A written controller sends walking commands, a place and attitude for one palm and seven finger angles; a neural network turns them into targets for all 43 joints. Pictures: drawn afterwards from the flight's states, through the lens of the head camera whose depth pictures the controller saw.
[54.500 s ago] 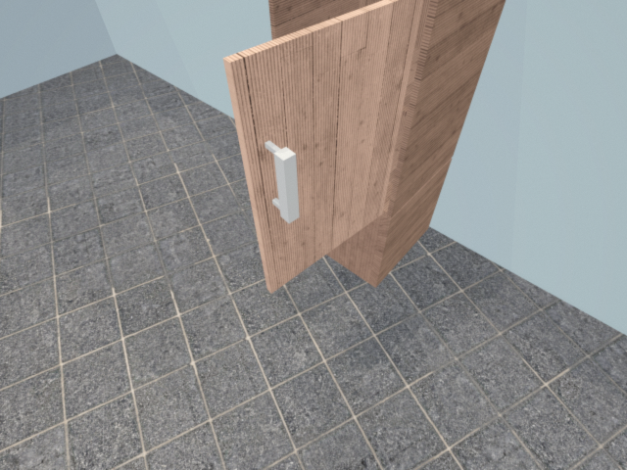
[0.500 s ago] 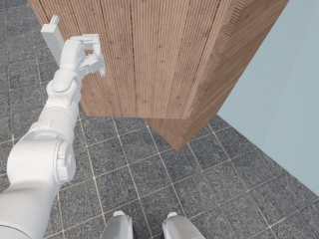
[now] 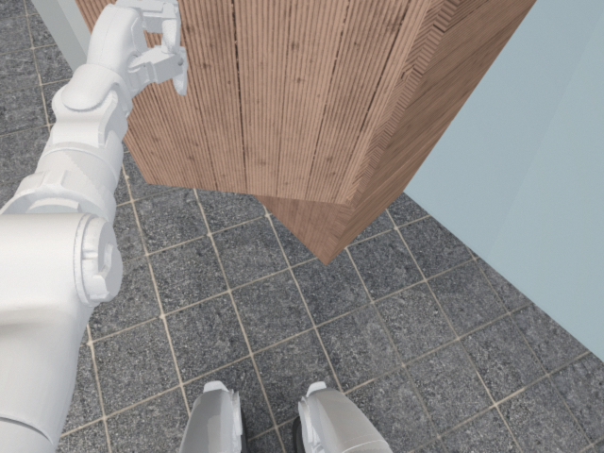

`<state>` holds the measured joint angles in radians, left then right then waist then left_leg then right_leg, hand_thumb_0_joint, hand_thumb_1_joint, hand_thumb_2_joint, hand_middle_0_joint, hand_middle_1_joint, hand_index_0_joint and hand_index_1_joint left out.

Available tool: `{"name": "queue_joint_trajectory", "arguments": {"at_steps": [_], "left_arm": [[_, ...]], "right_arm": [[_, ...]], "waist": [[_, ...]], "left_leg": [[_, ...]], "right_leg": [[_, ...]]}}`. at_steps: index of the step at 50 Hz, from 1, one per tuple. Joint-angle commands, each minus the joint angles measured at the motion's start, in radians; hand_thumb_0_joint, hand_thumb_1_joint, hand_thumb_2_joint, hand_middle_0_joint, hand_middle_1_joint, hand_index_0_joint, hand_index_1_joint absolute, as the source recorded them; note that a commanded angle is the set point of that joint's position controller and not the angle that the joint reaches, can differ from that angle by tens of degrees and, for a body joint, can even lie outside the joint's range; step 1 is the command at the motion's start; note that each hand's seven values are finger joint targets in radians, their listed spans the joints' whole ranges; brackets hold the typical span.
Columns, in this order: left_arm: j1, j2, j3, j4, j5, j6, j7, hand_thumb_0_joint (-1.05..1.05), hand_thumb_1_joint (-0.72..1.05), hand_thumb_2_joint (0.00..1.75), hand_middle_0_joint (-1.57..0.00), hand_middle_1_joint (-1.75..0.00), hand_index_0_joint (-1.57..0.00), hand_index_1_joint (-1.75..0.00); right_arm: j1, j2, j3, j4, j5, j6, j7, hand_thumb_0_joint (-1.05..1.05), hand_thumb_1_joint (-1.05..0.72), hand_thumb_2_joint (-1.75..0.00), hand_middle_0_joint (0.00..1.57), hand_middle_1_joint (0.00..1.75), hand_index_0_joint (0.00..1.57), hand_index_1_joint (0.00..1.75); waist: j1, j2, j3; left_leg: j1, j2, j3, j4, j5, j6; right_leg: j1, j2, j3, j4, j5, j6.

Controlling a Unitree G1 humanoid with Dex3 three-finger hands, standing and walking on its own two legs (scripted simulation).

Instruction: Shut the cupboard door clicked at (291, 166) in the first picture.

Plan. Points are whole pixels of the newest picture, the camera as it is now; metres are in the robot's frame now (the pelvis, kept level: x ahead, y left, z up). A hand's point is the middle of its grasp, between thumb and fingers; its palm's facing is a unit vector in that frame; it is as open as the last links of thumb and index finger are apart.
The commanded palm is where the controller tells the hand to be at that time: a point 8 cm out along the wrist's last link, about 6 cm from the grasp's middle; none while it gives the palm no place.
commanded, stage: push the door shut along its arc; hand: left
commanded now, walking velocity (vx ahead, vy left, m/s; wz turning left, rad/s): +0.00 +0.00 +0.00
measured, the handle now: (86, 39) +0.60 +0.18 +0.12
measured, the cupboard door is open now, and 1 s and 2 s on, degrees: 41 27 27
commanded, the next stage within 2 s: pull the fist back off the door in 0.42 s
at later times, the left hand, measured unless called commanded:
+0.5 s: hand (212, 33) +0.59 +0.04 +0.13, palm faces -0.40 -0.91 -0.03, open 3.5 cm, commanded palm +0.63 +0.05 +0.12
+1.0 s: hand (222, 39) +0.60 +0.02 +0.12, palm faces +0.04 -1.00 +0.03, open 3.1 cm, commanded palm +0.56 +0.07 +0.12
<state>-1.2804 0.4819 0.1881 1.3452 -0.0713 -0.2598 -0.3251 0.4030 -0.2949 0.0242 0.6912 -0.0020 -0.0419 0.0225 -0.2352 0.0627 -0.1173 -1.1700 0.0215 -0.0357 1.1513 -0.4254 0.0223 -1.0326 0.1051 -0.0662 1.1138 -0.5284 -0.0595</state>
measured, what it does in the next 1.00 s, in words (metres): stands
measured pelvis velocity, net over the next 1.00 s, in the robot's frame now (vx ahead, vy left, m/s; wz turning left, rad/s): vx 0.02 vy -0.01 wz -0.01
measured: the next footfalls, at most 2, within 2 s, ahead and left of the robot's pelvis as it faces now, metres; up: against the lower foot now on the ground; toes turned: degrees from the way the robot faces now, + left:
none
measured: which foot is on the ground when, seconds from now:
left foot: down 0.00-1.00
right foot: down 0.00-1.00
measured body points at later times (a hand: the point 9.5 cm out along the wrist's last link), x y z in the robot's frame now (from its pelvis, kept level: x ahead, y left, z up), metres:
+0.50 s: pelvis +0.00 +0.00 -0.02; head +0.18 +0.02 +0.39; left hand +0.61 +0.09 +0.14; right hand -0.07 -0.25 -0.12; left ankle +0.05 +0.10 -0.64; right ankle -0.01 -0.09 -0.64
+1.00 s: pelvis +0.02 -0.01 +0.01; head +0.17 +0.00 +0.44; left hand +0.59 +0.08 +0.12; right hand -0.06 -0.24 -0.09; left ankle +0.05 +0.10 -0.64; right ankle -0.01 -0.09 -0.64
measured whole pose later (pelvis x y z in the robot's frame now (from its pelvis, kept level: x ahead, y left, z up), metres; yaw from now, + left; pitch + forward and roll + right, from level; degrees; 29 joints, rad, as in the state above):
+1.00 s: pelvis +0.02 -0.01 +0.01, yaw -1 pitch +27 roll -3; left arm -1.25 0.31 0.33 1.32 0.03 -0.25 0.19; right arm 0.53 -0.24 0.02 0.67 -0.08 -0.01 0.13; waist -0.27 0.08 -0.16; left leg -1.13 0.03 -0.02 1.08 -0.43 0.01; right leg -1.00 0.11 -0.04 1.04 -0.52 -0.07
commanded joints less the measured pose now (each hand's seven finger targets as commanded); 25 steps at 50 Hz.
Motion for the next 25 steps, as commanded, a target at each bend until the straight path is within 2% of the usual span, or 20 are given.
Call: {"name": "queue_joint_trajectory", "arguments": {"at_steps": [1, 3, 5, 6, 8, 12, 13, 16, 18, 21, 25], "left_arm": [[-0.634, 0.116, 0.016, -0.208, -0.012, -0.045, -0.017, 0.0, 0.9, 0.9, -1.3, -1.5, -1.3, -1.5], [-0.659, 0.102, 0.007, -0.215, -0.012, -0.038, -0.021, 0.0, 0.9, 0.9, -1.3, -1.5, -1.3, -1.5], [-0.692, 0.145, 0.032, -0.215, -0.012, -0.039, -0.025, 0.0, 0.9, 0.9, -1.3, -1.5, -1.3, -1.5], [-0.691, 0.143, 0.025, -0.191, 0.0, -0.032, -0.025, 0.0, 0.9, 0.9, -1.3, -1.5, -1.3, -1.5], [-0.708, 0.128, 0.015, -0.188, 0.006, -0.022, -0.024, 0.0, 0.9, 0.9, -1.3, -1.5, -1.3, -1.5], [-0.768, 0.115, 0.001, -0.213, 0.018, -0.019, -0.025, 0.0, 0.9, 0.9, -1.3, -1.5, -1.3, -1.5], [-0.762, 0.09, -0.014, -0.192, 0.021, -0.006, -0.025, 0.0, 0.9, 0.9, -1.3, -1.5, -1.3, -1.5], [-0.793, 0.108, -0.001, -0.174, 0.027, 0.013, -0.025, 0.0, 0.9, 0.9, -1.3, -1.5, -1.3, -1.5], [-0.811, 0.147, 0.019, -0.17, 0.035, 0.024, -0.025, 0.0, 0.9, 0.9, -1.3, -1.5, -1.3, -1.5], [-0.83, 0.125, 0.007, -0.154, 0.045, 0.028, -0.023, 0.0, 0.9, 0.9, -1.3, -1.5, -1.3, -1.5], [-0.869, 0.129, 0.002, -0.17, 0.053, 0.025, -0.028, 0.0, 0.9, 0.9, -1.3, -1.5, -1.3, -1.5]], "right_arm": [[0.217, -0.178, -0.064, -0.005, -0.004, -0.026, -0.016, 0.0, -0.9, -0.9, 0.2, 0.3, 0.2, 0.3], [0.219, -0.178, -0.065, 0.0, -0.01, -0.033, -0.016, 0.0, -0.9, -0.9, 0.2, 0.3, 0.2, 0.3], [0.228, -0.18, -0.061, 0.005, -0.009, -0.04, -0.021, 0.0, -0.9, -0.9, 0.2, 0.3, 0.2, 0.3], [0.223, -0.18, -0.06, 0.006, -0.011, -0.038, -0.021, 0.0, -0.9, -0.9, 0.2, 0.3, 0.2, 0.3], [0.228, -0.18, -0.061, 0.01, -0.014, -0.042, -0.021, 0.0, -0.9, -0.9, 0.2, 0.3, 0.2, 0.3], [0.244, -0.181, -0.065, 0.022, -0.02, -0.051, -0.021, 0.0, -0.9, -0.9, 0.2, 0.3, 0.2, 0.3], [0.242, -0.179, -0.065, 0.021, -0.022, -0.051, -0.019, 0.0, -0.9, -0.9, 0.2, 0.3, 0.2, 0.3], [0.253, -0.182, -0.064, 0.029, -0.025, -0.055, -0.023, 0.0, -0.9, -0.9, 0.2, 0.3, 0.2, 0.3], [0.264, -0.182, -0.06, 0.029, -0.029, -0.055, -0.026, 0.0, -0.9, -0.9, 0.2, 0.3, 0.2, 0.3], [0.27, -0.179, -0.06, 0.037, -0.031, -0.06, -0.025, 0.0, -0.9, -0.9, 0.2, 0.3, 0.2, 0.3], [0.283, -0.179, -0.06, 0.043, -0.036, -0.068, -0.024, 0.0, -0.9, -0.9, 0.2, 0.3, 0.2, 0.3]], "waist": [[-0.087, 0.107, -0.551], [-0.091, 0.128, -0.558], [-0.101, 0.119, -0.569], [-0.1, 0.133, -0.563], [-0.107, 0.146, -0.56], [-0.12, 0.172, -0.603], [-0.121, 0.175, -0.597], [-0.133, 0.165, -0.598], [-0.134, 0.157, -0.605], [-0.144, 0.175, -0.6], [-0.154, 0.192, -0.612]], "left_leg": [[0.581, 0.004, -0.072, -0.027, 0.358, 0.049], [0.578, 0.004, -0.072, -0.016, 0.361, 0.05], [0.553, 0.004, -0.068, -0.003, 0.366, 0.055], [0.554, 0.005, -0.071, -0.002, 0.356, 0.05], [0.555, 0.007, -0.071, 0.006, 0.353, 0.051], [0.604, 0.014, -0.085, 0.02, 0.39, 0.049], [0.605, 0.011, -0.088, 0.018, 0.383, 0.048], [0.597, 0.012, -0.086, 0.024, 0.382, 0.05], [0.559, 0.01, -0.08, 0.032, 0.372, 0.051], [0.576, 0.013, -0.086, 0.036, 0.38, 0.051], [0.575, 0.012, -0.087, 0.045, 0.391, 0.054]], "right_leg": [[0.01, -0.024, 0.077, -0.161, 0.351, 0.037], [-0.004, -0.023, 0.076, -0.156, 0.348, 0.036], [-0.001, -0.022, 0.081, -0.144, 0.357, 0.039], [-0.018, -0.022, 0.074, -0.14, 0.338, 0.036], [-0.04, -0.02, 0.073, -0.139, 0.327, 0.036], [-0.097, -0.016, 0.06, -0.118, 0.317, 0.035], [-0.103, -0.013, 0.054, -0.12, 0.307, 0.032], [-0.116, -0.011, 0.05, -0.117, 0.302, 0.033], [-0.09, -0.01, 0.052, -0.112, 0.312, 0.033], [-0.134, -0.009, 0.046, -0.106, 0.297, 0.033], [-0.15, -0.006, 0.044, -0.095, 0.299, 0.031]]}}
